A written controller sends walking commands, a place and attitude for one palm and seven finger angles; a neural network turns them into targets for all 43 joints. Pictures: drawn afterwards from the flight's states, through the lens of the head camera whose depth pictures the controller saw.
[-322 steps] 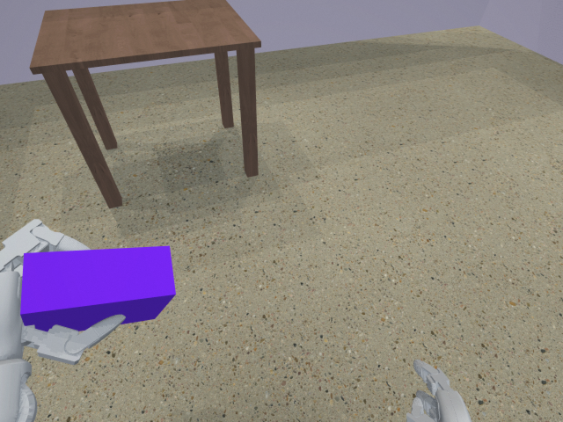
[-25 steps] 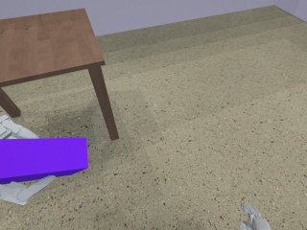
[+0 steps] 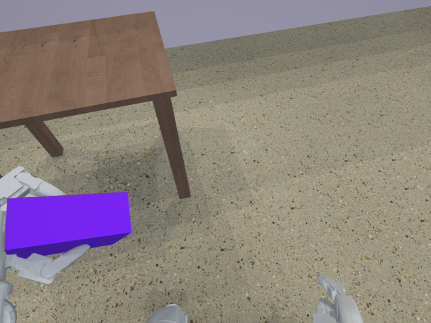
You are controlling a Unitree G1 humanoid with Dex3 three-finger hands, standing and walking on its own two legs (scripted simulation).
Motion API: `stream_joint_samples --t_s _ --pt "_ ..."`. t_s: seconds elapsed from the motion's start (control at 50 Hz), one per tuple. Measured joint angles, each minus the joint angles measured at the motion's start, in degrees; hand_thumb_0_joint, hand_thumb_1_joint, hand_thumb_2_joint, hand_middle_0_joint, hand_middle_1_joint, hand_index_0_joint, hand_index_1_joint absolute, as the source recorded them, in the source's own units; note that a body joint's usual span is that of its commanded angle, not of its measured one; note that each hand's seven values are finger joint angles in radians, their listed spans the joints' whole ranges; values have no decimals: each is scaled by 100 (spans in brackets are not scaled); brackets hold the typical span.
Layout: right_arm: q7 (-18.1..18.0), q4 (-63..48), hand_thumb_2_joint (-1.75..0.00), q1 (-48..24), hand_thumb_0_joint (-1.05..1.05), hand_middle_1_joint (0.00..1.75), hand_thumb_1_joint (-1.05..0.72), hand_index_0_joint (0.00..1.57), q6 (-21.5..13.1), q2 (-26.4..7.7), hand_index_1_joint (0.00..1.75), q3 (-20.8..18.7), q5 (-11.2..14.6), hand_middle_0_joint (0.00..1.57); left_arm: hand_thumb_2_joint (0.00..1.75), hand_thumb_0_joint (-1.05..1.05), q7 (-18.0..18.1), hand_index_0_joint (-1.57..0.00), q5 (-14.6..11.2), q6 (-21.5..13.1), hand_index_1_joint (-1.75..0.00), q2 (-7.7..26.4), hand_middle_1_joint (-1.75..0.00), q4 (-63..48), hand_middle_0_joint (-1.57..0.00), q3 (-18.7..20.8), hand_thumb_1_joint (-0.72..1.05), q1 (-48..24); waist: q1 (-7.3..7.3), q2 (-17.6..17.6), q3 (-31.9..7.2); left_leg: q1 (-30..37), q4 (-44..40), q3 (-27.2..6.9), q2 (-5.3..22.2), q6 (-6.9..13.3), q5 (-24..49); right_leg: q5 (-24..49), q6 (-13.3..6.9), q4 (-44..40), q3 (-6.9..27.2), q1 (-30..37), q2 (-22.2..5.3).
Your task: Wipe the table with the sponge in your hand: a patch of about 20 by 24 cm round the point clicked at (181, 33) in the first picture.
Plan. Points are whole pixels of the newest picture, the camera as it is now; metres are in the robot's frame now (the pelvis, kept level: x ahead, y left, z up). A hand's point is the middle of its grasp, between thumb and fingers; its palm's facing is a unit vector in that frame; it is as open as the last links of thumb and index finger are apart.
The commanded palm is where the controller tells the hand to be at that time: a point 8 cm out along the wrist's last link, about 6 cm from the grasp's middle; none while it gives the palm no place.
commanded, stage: take the last steps up to it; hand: left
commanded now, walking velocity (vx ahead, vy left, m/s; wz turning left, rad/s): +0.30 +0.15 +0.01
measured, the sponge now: (88, 223) +0.23 +0.20 +0.13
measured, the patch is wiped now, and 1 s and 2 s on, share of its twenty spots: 0.00 0.00 0.00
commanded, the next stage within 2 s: come to a stop and stand still in 1.60 s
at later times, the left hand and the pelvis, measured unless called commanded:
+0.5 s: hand (53, 150) +0.34 +0.28 +0.16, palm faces +0.38 -0.78 -0.50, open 9.9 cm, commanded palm +0.28 +0.32 +0.17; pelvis +0.12 +0.04 -0.02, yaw +0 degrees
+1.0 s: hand (44, 93) +0.46 +0.34 +0.18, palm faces +0.36 -0.82 -0.45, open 9.9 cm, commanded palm +0.40 +0.39 +0.17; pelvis +0.23 +0.12 -0.01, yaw -2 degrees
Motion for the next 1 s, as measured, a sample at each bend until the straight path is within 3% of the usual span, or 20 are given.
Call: stream_joint_samples --t_s 0.12,0.14,0.18,0.24,0.3,0.38,0.42,0.44,0.48,0.52,0.56,0.6,0.66,0.76,0.78,0.82,0.88,0.92,1.0 --pt "-117 -224 -90 93 2 30 -90 20 -107 -246 30 -182 14 20 99 0 142 -77 -8 85 -134 75 -134 -361 -77 91 -47 1 95 -57 74 949 -1848 420 -109 120 608 -498 304 560 138 17 -188" --pt "-136 -216 -90 27 2 30 -90 20 -121 -204 30 -231 34 20 99 0 159 -77 -20 86 -134 121 -134 -342 -77 138 -47 -125 91 -148 129 935 -1701 473 -164 124 662 -675 280 1012 243 -134 -269" --pt "-146 -182 -90 -104 2 30 -91 20 -150 -72 30 -267 55 20 99 0 165 -77 -24 98 -134 192 -134 -145 -78 190 -47 -415 50 -225 198 904 -1383 510 -194 156 394 -1285 211 2315 488 -597 -182" --pt "-76 -139 -90 -184 2 30 -91 20 -254 147 30 -179 103 20 99 -1 145 -77 -45 207 -134 231 -134 -76 -78 241 -47 -491 -80 -184 140 987 -1412 476 -150 196 217 -1422 203 3372 450 -1201 14" --pt "-6 -153 -90 -111 2 30 -91 20 -377 298 30 -52 108 20 99 -1 110 -77 -75 208 -134 210 -134 -362 -78 224 -47 -201 -129 -105 56 1141 -1625 505 -107 163 216 -1032 222 2933 193 -1443 48" --pt "-20 -124 -90 90 1 30 -90 20 -436 340 30 60 77 20 99 -1 50 -77 -94 95 -134 283 -134 -522 -78 164 -47 99 -94 101 -24 1310 -1622 488 -78 90 32 -535 233 1438 -140 -1100 153" --pt "-56 -104 -90 196 1 30 -90 20 -378 312 30 83 80 21 99 0 33 -77 -80 89 -134 408 -134 -437 -78 207 -47 98 -86 174 -89 1212 -1200 415 -83 65 -265 -116 93 662 -212 -754 210" --pt "-65 -34 -90 175 1 30 -90 21 -319 253 30 69 80 21 99 0 14 -77 -51 82 -134 391 -134 -329 -78 199 -47 6 -63 265 -80 1047 -697 313 -59 92 -503 -22 -69 757 -250 -760 229" --pt "-30 191 -90 70 1 30 -90 21 -177 127 30 15 72 21 99 0 -23 -77 -75 98 -134 265 -134 -45 -78 158 -47 -215 -19 330 -31 565 718 -14 -195 61 -786 -197 -207 976 -270 -721 187" --pt "13 331 -90 -1 2 30 -90 21 -74 5 30 -22 68 21 99 0 -35 -77 -104 119 -134 86 -134 166 -78 146 -47 -327 7 293 7 109 1837 -177 -290 -8 -675 -279 -186 873 -235 -555 127" --pt "23 339 -90 -29 2 30 -90 20 -25 -101 30 -49 50 21 99 0 -21 -77 -74 91 -134 -61 -134 237 -78 136 -47 -287 -21 248 26 -249 2211 -228 -225 -59 -465 -198 -84 595 -224 -371 83" --pt "17 263 -90 -41 2 30 -90 20 -13 -162 30 -91 31 20 99 0 2 -78 -29 64 -134 -112 -134 139 -78 107 -47 -186 -53 130 80 -381 1751 -187 -103 -68 -319 -126 -38 353 -198 -212 9" --pt "7 53 -90 -14 2 30 -91 20 -40 -226 30 -167 -1 20 99 0 40 -78 13 17 -134 -44 -134 -189 -78 64 -47 -5 -72 -81 169 -200 327 6 36 -34 -87 -130 74 181 -144 -33 -135" --pt "-86 -281 -90 69 2 30 -91 20 -130 -342 30 -312 -4 20 99 0 135 -78 28 -55 -134 179 -134 -710 -78 159 -47 127 -21 -174 144 677 -1656 375 -53 46 522 -563 355 632 22 73 -288" --pt "-112 -320 -90 38 2 30 -91 20 -153 -324 30 -360 12 20 99 0 155 -78 13 -84 -134 244 -134 -719 -78 221 -47 39 -21 -181 131 692 -1632 416 -69 94 814 -761 318 1065 96 -69 -337" --pt "-138 -285 -90 -102 2 30 -91 20 -172 -144 30 -393 47 20 99 0 170 -78 6 -111 -134 367 -134 -470 -78 301 -47 -330 -24 -272 167 607 -1197 482 -113 169 578 -1401 222 2431 460 -556 -254" --pt "-80 -192 -90 -204 2 30 -91 20 -225 141 30 -239 96 20 99 0 129 -78 -32 -6 -134 412 -134 -114 -78 395 -47 -608 -96 -226 29 646 -1199 469 -90 232 349 -1453 206 3788 480 -1266 -25" --pt "-24 -170 -90 -187 1 30 -91 20 -294 296 30 -113 112 20 99 -1 107 -78 -69 65 -134 340 -134 -163 -78 416 -47 -542 -111 -172 -52 740 -1374 495 -72 224 379 -1237 227 3799 327 -1535 12" --pt "21 -153 -90 -8 1 30 -90 20 -421 447 30 94 90 20 99 -1 51 -78 -108 74 -134 178 -134 -456 -78 240 -47 -173 -83 4 -142 956 -1667 518 -88 215 389 -842 257 2600 38 -1474 69"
